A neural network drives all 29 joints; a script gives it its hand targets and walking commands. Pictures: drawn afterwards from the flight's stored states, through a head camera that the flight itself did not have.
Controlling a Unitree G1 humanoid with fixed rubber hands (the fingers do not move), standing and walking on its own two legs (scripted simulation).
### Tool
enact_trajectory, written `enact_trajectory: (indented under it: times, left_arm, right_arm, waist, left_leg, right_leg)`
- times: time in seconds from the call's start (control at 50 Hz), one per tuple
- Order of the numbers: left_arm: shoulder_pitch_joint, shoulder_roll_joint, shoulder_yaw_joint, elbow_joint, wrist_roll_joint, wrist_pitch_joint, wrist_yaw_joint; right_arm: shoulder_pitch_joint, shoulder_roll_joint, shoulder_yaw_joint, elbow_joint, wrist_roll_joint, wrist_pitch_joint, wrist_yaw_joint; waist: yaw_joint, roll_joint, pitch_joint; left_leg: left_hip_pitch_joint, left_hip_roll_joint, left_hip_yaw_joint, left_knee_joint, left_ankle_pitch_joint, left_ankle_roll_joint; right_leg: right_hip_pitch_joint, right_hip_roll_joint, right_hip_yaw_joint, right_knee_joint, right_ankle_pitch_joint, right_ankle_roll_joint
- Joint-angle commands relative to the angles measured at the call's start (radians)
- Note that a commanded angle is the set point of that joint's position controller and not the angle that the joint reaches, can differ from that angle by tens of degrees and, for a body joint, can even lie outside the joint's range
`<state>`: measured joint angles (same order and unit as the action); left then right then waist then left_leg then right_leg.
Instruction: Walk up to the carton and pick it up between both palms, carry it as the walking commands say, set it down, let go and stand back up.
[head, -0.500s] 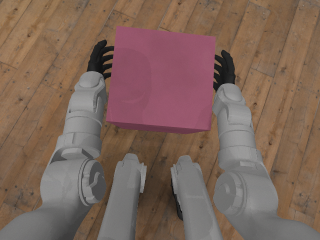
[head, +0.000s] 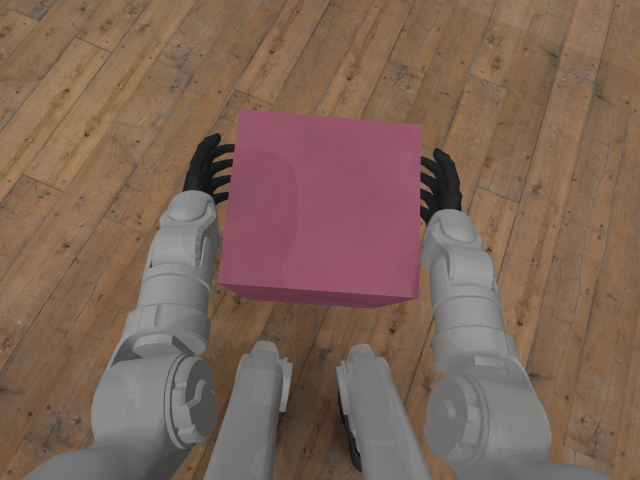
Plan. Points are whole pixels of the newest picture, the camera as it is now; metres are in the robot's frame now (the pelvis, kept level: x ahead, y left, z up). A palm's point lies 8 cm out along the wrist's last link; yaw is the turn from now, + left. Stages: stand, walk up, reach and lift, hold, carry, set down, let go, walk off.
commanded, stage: reach and lift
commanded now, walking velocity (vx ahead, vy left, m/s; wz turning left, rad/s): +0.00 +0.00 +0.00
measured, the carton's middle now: (319, 227) +0.44 +0.00 -0.12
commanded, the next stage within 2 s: none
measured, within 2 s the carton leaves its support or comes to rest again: neither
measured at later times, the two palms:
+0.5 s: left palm (186, 186) +0.43 +0.15 +0.02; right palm (473, 203) +0.42 -0.15 +0.03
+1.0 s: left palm (162, 172) +0.41 +0.15 +0.09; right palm (514, 196) +0.40 -0.15 +0.10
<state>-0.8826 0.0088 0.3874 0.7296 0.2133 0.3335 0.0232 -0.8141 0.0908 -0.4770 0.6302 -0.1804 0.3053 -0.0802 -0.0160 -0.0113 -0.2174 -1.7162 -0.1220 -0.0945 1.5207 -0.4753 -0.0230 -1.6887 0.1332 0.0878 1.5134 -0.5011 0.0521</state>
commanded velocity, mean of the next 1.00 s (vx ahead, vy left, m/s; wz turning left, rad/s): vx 0.00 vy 0.00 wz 0.00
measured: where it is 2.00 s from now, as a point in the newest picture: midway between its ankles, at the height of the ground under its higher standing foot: (309, 438)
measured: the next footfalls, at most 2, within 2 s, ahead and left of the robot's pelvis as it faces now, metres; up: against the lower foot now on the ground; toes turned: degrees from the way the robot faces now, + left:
none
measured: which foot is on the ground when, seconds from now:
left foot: down 0.00-1.00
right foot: down 0.00-1.00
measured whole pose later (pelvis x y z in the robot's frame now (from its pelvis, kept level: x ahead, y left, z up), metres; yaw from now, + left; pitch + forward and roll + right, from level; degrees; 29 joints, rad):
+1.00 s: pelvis +0.05 -0.01 +0.13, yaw +1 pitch +25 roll +0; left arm -0.54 -0.07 0.34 0.63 0.22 0.31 0.00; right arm -0.47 0.18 -0.41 0.53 -0.20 0.29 -0.06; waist -0.02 -0.02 -0.19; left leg -1.03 -0.10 -0.13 0.96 -0.36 -0.01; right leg -1.01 0.11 0.13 0.97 -0.38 0.02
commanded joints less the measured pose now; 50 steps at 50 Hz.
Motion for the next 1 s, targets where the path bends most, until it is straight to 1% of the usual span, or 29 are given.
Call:
enact_trajectory:
  times: [0.0, 0.26, 0.6, 0.98]
  left_arm:
    - [-0.562, -1.052, -0.486, 0.006, -0.133, -0.028, -0.220]
    - [-0.443, -1.062, -0.507, -0.012, -0.125, -0.042, -0.223]
    - [-0.286, -1.072, -0.547, -0.046, -0.119, -0.059, -0.236]
    - [-0.155, -1.084, -0.578, -0.090, -0.113, -0.040, -0.259]
  right_arm:
    - [-0.607, 1.007, 0.568, 0.057, 0.122, 0.005, 0.240]
    - [-0.483, 1.021, 0.593, 0.045, 0.115, -0.010, 0.240]
    - [-0.316, 1.049, 0.636, 0.014, 0.102, -0.026, 0.240]
    - [-0.170, 1.072, 0.665, -0.022, 0.081, -0.001, 0.259]
  waist:
    - [0.004, 0.052, -0.840]
    - [0.003, 0.042, -0.764]
    - [0.008, 0.031, -0.660]
    - [0.006, 0.030, -0.525]
  left_leg:
    - [0.610, -0.035, 0.086, -0.201, 0.223, 0.007]
    - [0.723, -0.029, 0.068, -0.315, 0.255, 0.011]
    - [0.896, -0.016, 0.041, -0.478, 0.333, 0.017]
    - [1.106, 0.007, 0.020, -0.687, 0.392, 0.023]
  right_leg:
    - [0.421, 0.049, -0.114, -0.178, 0.204, -0.012]
    - [0.553, 0.039, -0.084, -0.301, 0.240, -0.016]
    - [0.739, 0.019, -0.046, -0.472, 0.318, -0.022]
    - [0.974, -0.008, -0.016, -0.680, 0.374, -0.029]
